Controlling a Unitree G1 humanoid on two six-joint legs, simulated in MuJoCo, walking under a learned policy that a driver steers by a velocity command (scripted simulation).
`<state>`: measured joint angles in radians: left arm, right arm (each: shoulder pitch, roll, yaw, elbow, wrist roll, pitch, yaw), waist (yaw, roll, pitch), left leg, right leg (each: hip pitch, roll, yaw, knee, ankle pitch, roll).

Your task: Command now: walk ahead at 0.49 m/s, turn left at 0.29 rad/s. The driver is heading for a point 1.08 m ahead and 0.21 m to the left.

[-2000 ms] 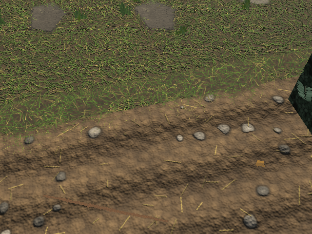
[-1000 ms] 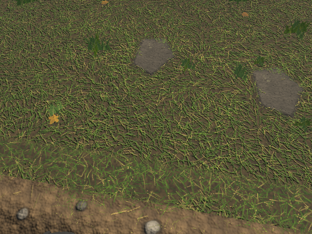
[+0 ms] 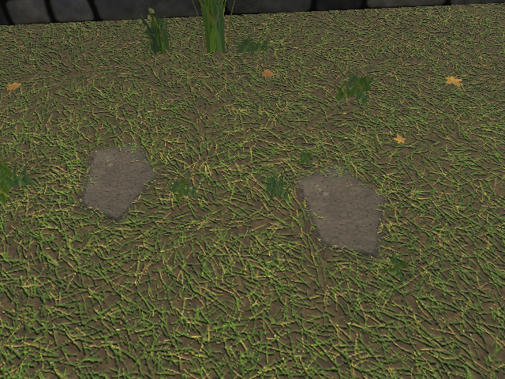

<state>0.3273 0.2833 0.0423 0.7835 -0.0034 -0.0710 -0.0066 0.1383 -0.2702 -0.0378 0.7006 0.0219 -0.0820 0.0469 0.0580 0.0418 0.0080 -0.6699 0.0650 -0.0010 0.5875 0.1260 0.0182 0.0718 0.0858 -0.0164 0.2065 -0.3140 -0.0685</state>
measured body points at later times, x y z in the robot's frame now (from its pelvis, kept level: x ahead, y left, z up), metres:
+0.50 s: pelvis +0.30 +0.03 +0.00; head +0.33 +0.04 +0.45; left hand +0.46 +0.32 -0.07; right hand +0.43 -0.24 -0.10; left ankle +0.22 +0.11 -0.74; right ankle +0.51 -0.08 -0.70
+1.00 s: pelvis +0.56 +0.09 +0.00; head +0.59 +0.11 +0.45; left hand +0.42 +0.34 -0.13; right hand +0.87 +0.00 -0.07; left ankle +0.65 +0.27 -0.72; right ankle +0.51 -0.07 -0.74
